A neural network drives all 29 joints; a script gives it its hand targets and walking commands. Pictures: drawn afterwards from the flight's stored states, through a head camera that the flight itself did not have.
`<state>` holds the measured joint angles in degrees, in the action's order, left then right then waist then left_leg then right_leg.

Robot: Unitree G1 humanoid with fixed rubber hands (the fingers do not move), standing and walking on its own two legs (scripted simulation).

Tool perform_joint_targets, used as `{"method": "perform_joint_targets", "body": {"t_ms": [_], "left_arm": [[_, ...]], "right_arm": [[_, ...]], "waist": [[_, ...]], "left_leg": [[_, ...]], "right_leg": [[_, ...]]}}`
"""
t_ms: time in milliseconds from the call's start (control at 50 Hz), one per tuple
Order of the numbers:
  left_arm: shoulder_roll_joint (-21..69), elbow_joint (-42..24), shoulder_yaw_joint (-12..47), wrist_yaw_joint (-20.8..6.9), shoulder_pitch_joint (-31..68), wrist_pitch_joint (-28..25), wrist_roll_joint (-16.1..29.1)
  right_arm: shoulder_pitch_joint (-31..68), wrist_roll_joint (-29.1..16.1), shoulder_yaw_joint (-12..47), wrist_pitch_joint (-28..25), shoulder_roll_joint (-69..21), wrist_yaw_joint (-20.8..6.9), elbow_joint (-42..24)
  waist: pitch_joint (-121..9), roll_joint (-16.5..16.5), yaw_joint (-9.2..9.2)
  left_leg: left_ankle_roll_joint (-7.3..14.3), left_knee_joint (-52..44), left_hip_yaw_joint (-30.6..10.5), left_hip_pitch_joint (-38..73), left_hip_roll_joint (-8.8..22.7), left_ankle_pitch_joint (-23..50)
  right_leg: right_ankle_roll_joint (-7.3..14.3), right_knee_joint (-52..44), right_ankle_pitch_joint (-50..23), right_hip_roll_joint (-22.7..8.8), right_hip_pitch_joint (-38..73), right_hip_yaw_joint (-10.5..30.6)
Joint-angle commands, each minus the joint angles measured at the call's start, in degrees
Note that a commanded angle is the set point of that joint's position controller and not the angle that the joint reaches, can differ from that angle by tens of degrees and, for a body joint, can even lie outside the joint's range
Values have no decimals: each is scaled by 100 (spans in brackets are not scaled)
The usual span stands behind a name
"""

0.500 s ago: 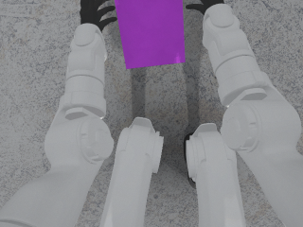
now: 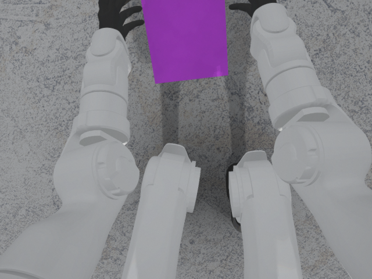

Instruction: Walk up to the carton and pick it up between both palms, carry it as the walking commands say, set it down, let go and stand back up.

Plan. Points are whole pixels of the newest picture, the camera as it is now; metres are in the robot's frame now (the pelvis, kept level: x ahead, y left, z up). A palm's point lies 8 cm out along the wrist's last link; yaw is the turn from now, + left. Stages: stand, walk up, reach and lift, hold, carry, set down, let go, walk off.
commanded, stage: set down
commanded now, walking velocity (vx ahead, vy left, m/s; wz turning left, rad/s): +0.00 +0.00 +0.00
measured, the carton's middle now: (186, 18) +0.57 +0.07 -0.27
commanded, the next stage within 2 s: let go in 1.98 s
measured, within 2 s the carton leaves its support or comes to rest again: rests again in 0.36 s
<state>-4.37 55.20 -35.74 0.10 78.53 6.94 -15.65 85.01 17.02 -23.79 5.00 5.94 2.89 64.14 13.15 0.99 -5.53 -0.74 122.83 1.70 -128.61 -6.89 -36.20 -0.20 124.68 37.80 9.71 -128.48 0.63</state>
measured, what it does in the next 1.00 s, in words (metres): stands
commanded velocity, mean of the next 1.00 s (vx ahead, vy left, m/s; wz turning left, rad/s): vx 0.00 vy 0.00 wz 0.00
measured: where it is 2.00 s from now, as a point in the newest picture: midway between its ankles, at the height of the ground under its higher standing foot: (207, 204)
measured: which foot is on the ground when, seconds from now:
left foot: down 0.00-1.00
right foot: down 0.00-1.00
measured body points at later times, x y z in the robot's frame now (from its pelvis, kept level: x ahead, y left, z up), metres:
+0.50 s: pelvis -0.01 +0.00 -0.01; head +0.36 +0.01 +0.24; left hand +0.48 +0.19 -0.21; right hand +0.53 -0.08 -0.21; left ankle +0.09 +0.10 -0.35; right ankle +0.08 -0.10 -0.35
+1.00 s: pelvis -0.04 +0.00 +0.04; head +0.34 +0.02 +0.28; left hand +0.50 +0.21 -0.12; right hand +0.55 -0.08 -0.12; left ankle +0.09 +0.10 -0.35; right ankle +0.08 -0.10 -0.35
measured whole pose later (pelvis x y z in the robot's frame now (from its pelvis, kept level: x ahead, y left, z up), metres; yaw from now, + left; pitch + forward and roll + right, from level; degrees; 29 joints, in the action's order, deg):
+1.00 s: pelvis -0.04 +0.00 +0.04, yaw +2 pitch +29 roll +1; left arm -11.7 47.5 -14.3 9.9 78.9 7.3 8.3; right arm 83.1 -3.7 -4.3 9.7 17.2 9.7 48.9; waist 30.7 -0.9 -5.3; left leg 1.1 115.4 2.5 -114.0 -4.8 -31.0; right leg 0.7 117.9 34.7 6.6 -112.7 -0.4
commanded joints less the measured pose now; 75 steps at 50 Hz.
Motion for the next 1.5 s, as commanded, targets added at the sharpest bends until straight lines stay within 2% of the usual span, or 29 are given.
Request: {"method": "perform_joint_targets", "body": {"t_ms": [0, 20, 60, 80, 160, 220, 240, 340, 400, 480, 540, 560, 620, 640, 700, 800, 880, 940, 1000, 1060, 1080, 1140, 1160, 1220, 1260, 1280, 1320, 1420, 1480], "left_arm": [[2682, 882, 1025, -696, 957, 259, 2], [2382, 764, 893, -694, 910, 235, -36], [2238, 972, 854, -611, 897, 222, 50], [2081, 628, 835, -592, 1361, 154, 9], [1408, 933, 676, -448, 547, 64, 20], [825, 1032, 584, -221, 639, -59, 6], [268, 791, 343, -90, 618, -172, -11], [-624, 376, 659, 206, 1251, -553, 783], [-1259, 31, 1142, 433, 1343, -764, 1060], [-1758, 81, 1388, 620, 1489, -779, 1508], [-1150, -40, 2288, 603, 1899, -768, 2289], [-1269, 427, 2023, 612, 1335, -670, 2041], [-1480, 118, 1978, 674, 1677, -598, 2286], [-1500, 238, 2054, 656, 1704, -550, 2338], [-1195, 354, 2104, 653, 1365, -413, 2133], [-1310, -252, 1954, 821, 980, -360, 2072], [-1458, -1755, 2137, 977, 1170, -163, 2448], [-1533, -1086, 1959, 1097, 1280, 163, 2336], [-1502, -2442, 2149, 1197, 1471, 194, 2369], [-1323, -2324, 2447, 1072, 1726, 301, 2527], [-1599, -2073, 2259, 1051, 1852, 402, 2279], [-1283, -1117, 2179, 1009, 928, 572, 1930], [-1331, -1078, 2177, 976, 1267, 560, 2059], [-924, -900, 2021, 879, 948, 306, 1919], [-593, -750, 1991, 797, 609, 245, 1810], [-794, -479, 1777, 772, 67, 114, 1576], [-622, -849, 1770, 746, 405, 61, 1621], [-962, -940, 1385, 765, 8, 126, 1483], [-853, -1516, 1497, 699, 138, 113, 1577]], "right_arm": [[588, 49, 672, 224, -2329, -589, 753], [737, -24, 829, 253, -2389, -614, 706], [896, -80, 869, 172, -1896, -517, 624], [1165, -210, 881, 155, -2104, -538, 436], [524, -4, 542, 86, -1102, -346, 791], [798, -405, 648, 3, -524, -258, 527], [835, -417, 788, -99, -182, -148, 240], [1213, -843, 1204, -288, 520, 171, 37], [1519, -1291, 1256, -441, 1426, 331, -549], [1889, -1857, 1768, -371, 1491, 391, -624], [2155, -2730, 2469, -246, 945, 271, -670], [2015, -2707, 2466, -208, 918, 232, -626], [1762, -2522, 2248, -34, 1201, 316, -330], [1789, -2290, 2223, -37, 1154, 370, -228], [1275, -1992, 1771, 49, 1209, 404, 91], [1300, -1630, 1467, -33, 1355, 618, -1432], [1679, -1967, 1894, 252, 1388, 738, -2845], [1786, -2196, 2116, 659, 1307, 652, -1676], [2191, -2535, 2038, 627, 1374, 635, -3342], [1847, -2282, 1821, 749, 1490, 676, -2438], [1605, -2097, 1480, 860, 1762, 696, -1791], [1454, -1920, 1422, 908, 1618, 584, -1642], [1223, -1858, 1371, 905, 1634, 618, -1281], [960, -1580, 1218, 602, 1254, 432, -1150], [534, -1394, 1003, 516, 1177, 392, -778], [400, -1433, 1004, 392, 996, 385, -837], [590, -1354, 1092, 296, 913, 300, -991], [621, -1365, 1378, 445, 823, 265, -1415], [442, -1169, 1086, 461, 878, 343, -1606]], "waist": [[-3691, 216, 107], [-3655, 736, -90], [-3902, 508, 12], [-3711, 313, -293], [-3741, 380, 18], [-3902, 7, -274], [-3825, 390, -421], [-4437, 798, -291], [-4701, 378, -108], [-5043, 548, -536], [-5695, 183, -477], [-5392, 260, -707], [-5734, 167, -431], [-5563, 659, -273], [-5675, 58, -58], [-7492, 308, -48], [-9858, 523, -282], [-8369, 621, -591], [-9633, 252, -651], [-9042, 132, -58], [-8927, -358, -76], [-8141, -169, -245], [-7804, -187, 34], [-7391, 208, 15], [-7022, -217, 40], [-6512, -177, -284], [-6742, 256, -115], [-7294, 822, -571], [-6855, 773, -192]], "left_leg": [[-17, -839, -367, 2158, -89, 2346], [50, -890, -514, 2188, -84, 2339], [-49, -821, -379, 2342, -33, 2322], [10, -803, -434, 2137, -14, 2276], [-132, -804, -337, 2160, -19, 2443], [-127, -845, -364, 2675, 119, 2442], [-77, -800, -372, 2240, 81, 2525], [-92, -654, -276, 1999, 134, 2697], [-155, -540, -319, 2651, 291, 2921], [-79, -630, -341, 2972, 328, 2779], [18, -696, -254, 3552, 408, 2542], [68, -626, -213, 3416, 388, 2472], [-2, -772, -211, 3776, 363, 2242], [55, -881, -273, 3357, 374, 2010], [-59, -1014, -155, 3483, 348, 1950], [-56, -1274, -133, 4617, 179, 2710], [-33, -1481, -40, 5894, 69, 3492], [-13, -1947, -86, 5117, 154, 1949], [-6, -1986, -154, 6355, 63, 3132], [-55, -2181, -215, 6344, 165, 2865], [-173, -2422, -227, 6388, 164, 2544], [-232, -2743, -132, 6203, 166, 2262], [-201, -2871, -130, 5878, 177, 2072], [-220, -2883, -122, 5467, 210, 2712], [-284, -3077, -79, 5338, 216, 3094], [-262, -3277, -88, 5348, 251, 3187], [-224, -3415, -56, 5252, 244, 2936], [-118, -4143, -15, 5625, 210, 2635], [-124, -4601, -46, 5557, 199, 2335]], "right_leg": [[46, -889, -1893, 31, 1283, 271], [-42, -833, -1891, 19, 1393, 145], [-32, -850, -1899, -46, 1670, 152], [19, -826, -1792, 38, 1188, 316], [-88, -803, -1981, -16, 1394, 52], [-51, -762, -1893, -80, 1398, 265], [-136, -733, -2053, -83, 1390, 242], [-138, -807, -2671, -256, 2231, 421], [-72, -631, -2494, -298, 1845, 353], [-121, -653, -2078, -402, 2091, 304], [5, -639, -1739, -347, 2439, 277], [-39, -672, -1604, -376, 2178, 310], [39, -813, -1306, -422, 2482, 213], [-17, -819, -1262, -413, 2753, 109], [85, -976, -1144, -356, 2706, 121], [-32, -1130, -1689, -257, 3604, -135], [-77, -1300, -2355, -195, 5135, -204], [-52, -1782, -1075, -301, 4626, -155], [-22, -1853, -2014, -133, 5126, -87], [43, -2068, -1796, -174, 4845, -233], [86, -2256, -1515, -170, 4730, -247], [74, -2642, -1296, -118, 4751, -250], [55, -2770, -1169, -124, 4814, -220], [-11, -2820, -1762, -84, 4515, -270], [44, -3078, -2110, -103, 4571, -121], [-14, -3247, -1970, -148, 4126, -113], [-10, -3531, -1984, -171, 4451, -39], [-76, -4109, -1769, -217, 5568, -21], [-78, -4602, -1692, -282, 5792, -13]]}}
